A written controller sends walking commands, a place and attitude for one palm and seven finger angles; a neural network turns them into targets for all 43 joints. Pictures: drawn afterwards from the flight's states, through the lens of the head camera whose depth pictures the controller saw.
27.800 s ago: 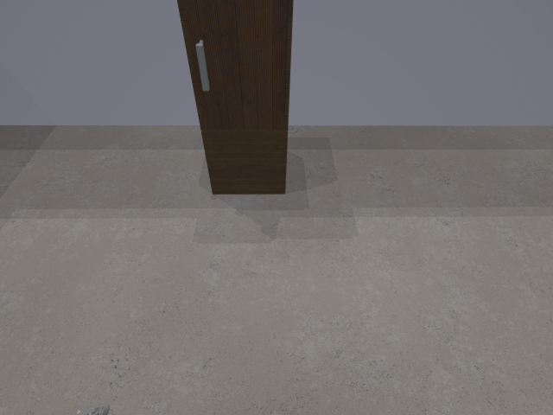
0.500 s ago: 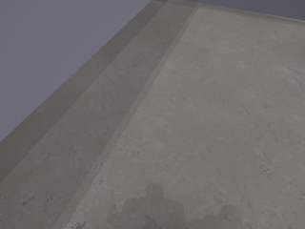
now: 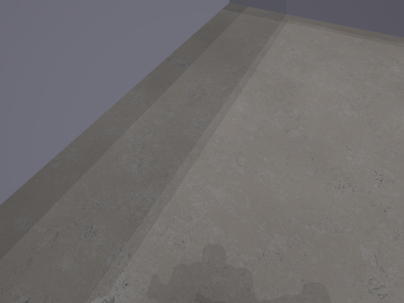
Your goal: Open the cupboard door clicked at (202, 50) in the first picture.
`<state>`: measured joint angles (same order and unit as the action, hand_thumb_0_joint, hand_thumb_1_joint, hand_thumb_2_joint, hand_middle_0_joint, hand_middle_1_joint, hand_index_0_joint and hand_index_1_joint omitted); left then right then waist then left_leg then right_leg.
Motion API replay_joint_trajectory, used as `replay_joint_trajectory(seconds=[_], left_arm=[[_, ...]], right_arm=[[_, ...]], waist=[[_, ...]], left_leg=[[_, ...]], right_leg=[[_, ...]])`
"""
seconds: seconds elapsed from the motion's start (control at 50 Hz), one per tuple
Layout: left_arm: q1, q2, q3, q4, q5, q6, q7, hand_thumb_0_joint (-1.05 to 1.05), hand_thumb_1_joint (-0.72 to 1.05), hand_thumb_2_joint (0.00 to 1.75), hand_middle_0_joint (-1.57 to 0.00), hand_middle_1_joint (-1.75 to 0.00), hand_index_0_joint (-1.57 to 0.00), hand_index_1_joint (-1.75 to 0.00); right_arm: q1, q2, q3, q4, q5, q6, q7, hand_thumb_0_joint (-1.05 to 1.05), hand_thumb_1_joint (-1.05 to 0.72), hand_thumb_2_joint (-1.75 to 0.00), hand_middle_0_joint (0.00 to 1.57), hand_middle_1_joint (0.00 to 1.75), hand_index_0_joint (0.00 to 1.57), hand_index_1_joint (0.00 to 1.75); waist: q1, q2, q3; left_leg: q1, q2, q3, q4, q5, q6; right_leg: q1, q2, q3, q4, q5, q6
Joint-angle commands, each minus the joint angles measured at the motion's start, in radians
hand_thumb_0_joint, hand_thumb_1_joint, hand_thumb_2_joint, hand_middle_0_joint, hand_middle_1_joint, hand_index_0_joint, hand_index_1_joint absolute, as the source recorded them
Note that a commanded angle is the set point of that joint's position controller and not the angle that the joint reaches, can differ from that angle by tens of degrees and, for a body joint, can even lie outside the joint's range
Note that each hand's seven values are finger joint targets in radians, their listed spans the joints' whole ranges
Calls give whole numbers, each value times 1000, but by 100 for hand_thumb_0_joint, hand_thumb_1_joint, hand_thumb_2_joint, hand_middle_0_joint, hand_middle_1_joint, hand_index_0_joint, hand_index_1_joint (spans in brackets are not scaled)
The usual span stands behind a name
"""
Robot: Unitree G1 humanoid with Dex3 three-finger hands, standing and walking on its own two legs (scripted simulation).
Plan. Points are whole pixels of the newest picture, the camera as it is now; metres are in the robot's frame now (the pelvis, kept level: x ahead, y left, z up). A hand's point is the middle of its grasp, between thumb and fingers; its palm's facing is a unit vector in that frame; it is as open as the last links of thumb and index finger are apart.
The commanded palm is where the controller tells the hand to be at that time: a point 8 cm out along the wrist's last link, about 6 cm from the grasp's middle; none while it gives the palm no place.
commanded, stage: turn to face it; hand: left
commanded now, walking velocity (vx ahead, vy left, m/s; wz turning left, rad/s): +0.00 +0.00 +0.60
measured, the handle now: out of the picture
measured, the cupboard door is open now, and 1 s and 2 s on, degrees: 54 54 54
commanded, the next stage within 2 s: none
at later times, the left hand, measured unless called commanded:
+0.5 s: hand (113, 294) +0.16 +0.21 -0.14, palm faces +0.30 -0.91 -0.29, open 7.4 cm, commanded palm none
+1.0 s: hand out of the picture +0.08 +0.16 -0.16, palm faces +0.61 -0.75 -0.26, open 7.4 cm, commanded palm none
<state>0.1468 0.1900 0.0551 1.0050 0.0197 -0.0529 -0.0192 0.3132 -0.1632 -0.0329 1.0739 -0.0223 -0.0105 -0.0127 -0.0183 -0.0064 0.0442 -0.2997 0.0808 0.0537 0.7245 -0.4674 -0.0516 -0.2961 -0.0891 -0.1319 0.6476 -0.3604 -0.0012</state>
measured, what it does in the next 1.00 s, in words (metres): walks ahead, turning left: left foot, then right foot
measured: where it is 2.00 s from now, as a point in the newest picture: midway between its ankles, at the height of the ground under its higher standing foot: outside the picture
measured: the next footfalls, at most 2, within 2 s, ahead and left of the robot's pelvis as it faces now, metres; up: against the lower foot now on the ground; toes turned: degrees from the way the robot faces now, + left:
left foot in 0.22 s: +0.12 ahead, +0.12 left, +0.00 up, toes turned +14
right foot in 0.50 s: +0.20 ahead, -0.16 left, +0.00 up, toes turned +14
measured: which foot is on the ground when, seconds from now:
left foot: up 0.00-0.20, down 0.22-0.50, up 0.52-0.78, down 0.80-1.00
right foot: down 0.00-0.22, up 0.24-0.48, down 0.50-0.80, up 0.82-1.00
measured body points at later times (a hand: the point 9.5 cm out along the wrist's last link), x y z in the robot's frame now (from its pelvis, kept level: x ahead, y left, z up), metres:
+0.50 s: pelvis +0.10 -0.04 +0.00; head +0.15 -0.04 +0.45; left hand +0.14 +0.25 -0.12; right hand +0.25 -0.27 -0.15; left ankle +0.08 +0.11 -0.72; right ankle +0.16 -0.17 -0.73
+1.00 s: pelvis +0.15 -0.06 +0.01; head +0.19 -0.02 +0.45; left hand +0.05 +0.20 -0.14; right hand +0.38 -0.20 -0.13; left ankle +0.08 +0.05 -0.72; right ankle +0.21 -0.19 -0.67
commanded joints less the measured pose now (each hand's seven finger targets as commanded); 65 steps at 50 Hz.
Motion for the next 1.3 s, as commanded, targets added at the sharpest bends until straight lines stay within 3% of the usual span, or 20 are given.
replay_joint_trajectory(seconds=[0.0,0.16,0.18,0.2,0.22,0.28,0.44,0.48,0.58,0.68,0.74,0.78,0.8,0.88,1.04,1.06,1.08,1.1,1.16,1.28], left_arm=[[214,165,42,7,6,14,43,0,90,90,-20,-30,-20,-30],[62,183,48,-101,-10,21,41,0,90,90,-20,-30,-20,-30],[47,126,37,-140,-20,29,37,0,90,90,-20,-30,-20,-30],[-6,109,25,-185,-18,39,44,0,90,90,-20,-30,-20,-30],[-53,115,28,-220,-9,50,51,0,90,90,-20,-30,-20,-30],[-48,110,34,-182,-8,74,37,0,90,90,-20,-30,-20,-30],[128,151,46,-164,-4,64,26,0,90,90,-20,-30,-20,-30],[140,313,68,-191,15,54,40,0,90,90,-20,-30,-20,-30],[56,189,34,-206,9,46,50,0,90,90,-20,-30,-20,-30],[142,237,48,-160,8,40,47,0,90,90,-20,-30,-20,-30],[101,240,56,-167,-6,47,40,0,90,90,-20,-30,-20,-30],[48,140,28,-228,-14,59,32,0,90,90,-20,-30,-20,-30],[-5,165,28,-262,-3,72,37,0,90,90,-20,-30,-20,-30],[6,153,35,-197,-5,81,30,0,90,90,-20,-30,-20,-30],[116,150,39,-184,-11,72,27,0,90,90,-20,-30,-20,-30],[151,203,51,-182,-2,61,35,0,90,90,-20,-30,-20,-30],[159,302,70,-189,13,53,44,0,90,90,-20,-30,-20,-30],[139,320,62,-205,7,58,44,0,90,90,-20,-30,-20,-30],[16,198,36,-229,5,54,52,0,90,90,-20,-30,-20,-30],[124,245,53,-178,7,46,47,0,90,90,-20,-30,-20,-30]], right_arm=[[-160,-70,-28,-131,9,-1,-4,0,-90,-90,20,30,20,30],[16,-128,-42,-115,-8,11,27,0,-90,-90,20,30,20,30],[96,-239,-69,-122,-17,6,23,0,-90,-90,20,30,20,30],[147,-313,-82,-115,-11,12,13,0,-90,-90,20,30,20,30],[118,-330,-83,-129,-12,8,3,0,-90,-90,20,30,20,30],[-74,-263,-62,-186,-11,11,-11,0,-90,-90,20,30,20,30],[-215,-267,-83,-254,0,42,3,0,-90,-90,20,30,20,30],[-221,-174,-72,-301,10,47,21,0,-90,-90,20,30,20,30],[-218,-148,-59,-264,8,59,34,0,-90,-90,20,30,20,30],[-268,-117,-37,-272,16,47,41,0,-90,-90,20,30,20,30],[-176,-163,-46,-254,10,42,36,0,-90,-90,20,30,20,30],[-34,-351,-95,-238,-4,34,28,0,-90,-90,20,30,20,30],[11,-381,-96,-220,-5,43,22,0,-90,-90,20,30,20,30],[-138,-288,-70,-254,-3,24,-7,0,-90,-90,20,30,20,30],[-227,-286,-85,-271,-1,46,2,0,-90,-90,20,30,20,30],[-229,-242,-82,-283,9,49,6,0,-90,-90,20,30,20,30],[-218,-169,-72,-306,14,49,16,0,-90,-90,20,30,20,30],[-223,-191,-75,-315,7,52,24,0,-90,-90,20,30,20,30],[-212,-176,-73,-272,2,64,32,0,-90,-90,20,30,20,30],[-247,-119,-42,-267,16,44,41,0,-90,-90,20,30,20,30]], waist=[[95,-256,5],[-60,-41,-153],[-94,227,-207],[-116,264,-244],[-104,125,-172],[-19,247,-63],[70,88,-93],[93,-324,-77],[25,-270,-57],[62,-198,-103],[1,-153,-126],[-80,331,-172],[-95,219,-155],[-7,200,-112],[59,146,-98],[77,1,-88],[87,-299,-77],[84,-270,-77],[14,-267,-21],[63,-200,-107]], left_leg=[[-381,-1,-15,377,-143,4],[181,-46,99,-226,494,53],[355,225,-278,-251,903,194],[349,392,-477,-300,1069,322],[291,391,-471,-290,948,334],[104,246,-322,-341,695,233],[-136,58,-235,-215,278,113],[-288,-124,-47,264,-173,6],[-262,-38,-30,370,-51,-12],[-140,-81,61,9,6,-5],[90,-79,58,-236,236,23],[379,339,-456,-337,848,241],[299,382,-475,-335,736,314],[192,182,-305,-325,726,219],[-73,82,-316,-261,381,150],[-183,-2,-255,-138,221,91],[-323,-149,-75,110,-68,9],[-272,-108,-95,350,-170,19],[-283,-39,-81,493,-37,1],[-126,-88,58,-21,15,-7]], right_leg=[[342,-348,247,-239,936,-183],[127,-196,-79,134,773,12],[-143,-55,-91,387,136,83],[-229,8,45,567,-346,85],[-295,2,118,600,-312,83],[-260,-18,134,510,-157,88],[177,52,67,-170,105,68],[150,-403,530,-449,91,-126],[171,-241,166,-265,613,-113],[296,-256,104,-168,824,-102],[165,-236,22,-39,680,-27],[-287,-40,-34,370,-272,108],[-310,-32,85,483,-313,92],[-277,-15,138,498,-95,97],[134,80,71,-95,66,70],[230,-28,180,-283,60,42],[267,-313,487,-415,67,-72],[126,-413,506,-432,69,-157],[79,-261,267,-330,307,-134],[289,-249,113,-151,756,-100]])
